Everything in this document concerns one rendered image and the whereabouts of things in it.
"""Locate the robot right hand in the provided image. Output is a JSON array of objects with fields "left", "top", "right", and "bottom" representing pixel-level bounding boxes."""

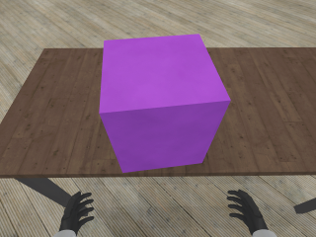
[{"left": 227, "top": 189, "right": 269, "bottom": 236}]

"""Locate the carton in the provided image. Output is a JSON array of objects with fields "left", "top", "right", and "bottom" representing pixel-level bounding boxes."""
[{"left": 99, "top": 34, "right": 231, "bottom": 173}]

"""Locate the robot left hand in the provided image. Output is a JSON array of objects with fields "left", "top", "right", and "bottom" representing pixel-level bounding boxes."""
[{"left": 59, "top": 191, "right": 95, "bottom": 236}]

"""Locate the table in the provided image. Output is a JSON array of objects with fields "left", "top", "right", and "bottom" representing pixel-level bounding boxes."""
[{"left": 0, "top": 47, "right": 316, "bottom": 216}]

